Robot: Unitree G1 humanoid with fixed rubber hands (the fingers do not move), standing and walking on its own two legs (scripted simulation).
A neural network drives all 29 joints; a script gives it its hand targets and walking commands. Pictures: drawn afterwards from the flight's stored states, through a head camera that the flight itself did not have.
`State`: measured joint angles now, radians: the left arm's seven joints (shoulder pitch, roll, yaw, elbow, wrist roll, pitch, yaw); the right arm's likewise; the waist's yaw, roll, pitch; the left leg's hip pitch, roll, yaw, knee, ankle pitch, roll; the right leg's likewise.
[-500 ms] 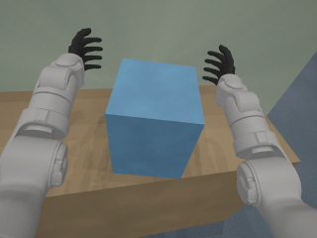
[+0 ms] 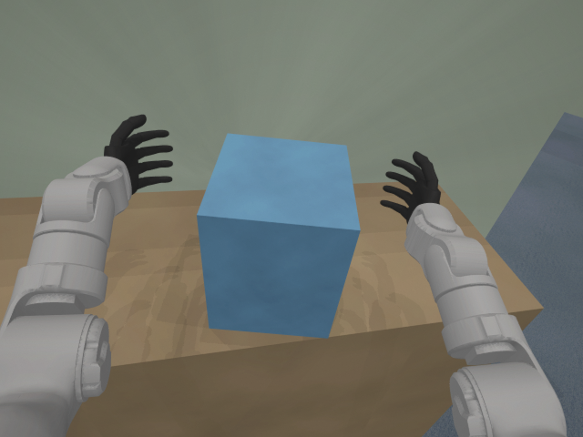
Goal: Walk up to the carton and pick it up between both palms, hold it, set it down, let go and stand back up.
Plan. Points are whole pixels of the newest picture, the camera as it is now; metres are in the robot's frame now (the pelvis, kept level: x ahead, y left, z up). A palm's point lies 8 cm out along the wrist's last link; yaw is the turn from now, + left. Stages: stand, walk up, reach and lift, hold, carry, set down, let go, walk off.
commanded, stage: set down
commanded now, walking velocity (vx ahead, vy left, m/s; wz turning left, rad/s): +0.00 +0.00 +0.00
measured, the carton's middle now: (278, 236) +0.43 -0.01 +0.07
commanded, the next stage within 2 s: none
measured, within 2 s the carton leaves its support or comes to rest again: neither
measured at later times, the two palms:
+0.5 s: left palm (108, 230) +0.37 +0.22 +0.13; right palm (407, 262) +0.32 -0.18 +0.13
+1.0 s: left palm (88, 301) +0.30 +0.24 +0.08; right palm (420, 315) +0.26 -0.20 +0.08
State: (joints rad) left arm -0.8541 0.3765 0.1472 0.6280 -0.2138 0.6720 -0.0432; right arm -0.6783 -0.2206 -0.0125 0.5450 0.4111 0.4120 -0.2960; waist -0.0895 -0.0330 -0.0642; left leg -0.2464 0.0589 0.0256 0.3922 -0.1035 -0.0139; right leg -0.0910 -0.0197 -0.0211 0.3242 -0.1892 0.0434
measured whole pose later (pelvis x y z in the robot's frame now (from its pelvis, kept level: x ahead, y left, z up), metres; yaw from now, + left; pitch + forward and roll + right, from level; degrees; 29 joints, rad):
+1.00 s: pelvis +0.01 +0.00 +0.00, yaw +0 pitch -3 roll -1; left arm -0.09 0.37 0.13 0.06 -0.21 0.48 -0.10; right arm 0.06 -0.10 -0.02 -0.05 0.33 0.35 -0.26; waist -0.03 -0.05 -0.02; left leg -0.22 0.06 0.03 0.39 -0.12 -0.01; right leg -0.07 -0.02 -0.02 0.32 -0.21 0.03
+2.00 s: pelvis +0.04 -0.01 +0.00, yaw +0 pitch -2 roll -1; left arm 0.31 0.36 0.01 0.01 -0.21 0.19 -0.08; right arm 0.47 -0.08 0.05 -0.07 0.20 0.10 -0.12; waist 0.02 -0.01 0.03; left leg -0.20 0.06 0.03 0.38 -0.15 -0.03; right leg -0.05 -0.02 -0.02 0.32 -0.24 0.02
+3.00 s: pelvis +0.04 -0.02 +0.00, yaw +0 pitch -2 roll +0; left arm 0.27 0.30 0.02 0.22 -0.21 0.04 -0.13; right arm 0.25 -0.22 0.05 0.52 0.08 -0.10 -0.03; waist 0.02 0.09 0.03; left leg -0.17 0.06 0.03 0.36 -0.15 -0.03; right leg -0.03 -0.02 -0.02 0.32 -0.26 0.02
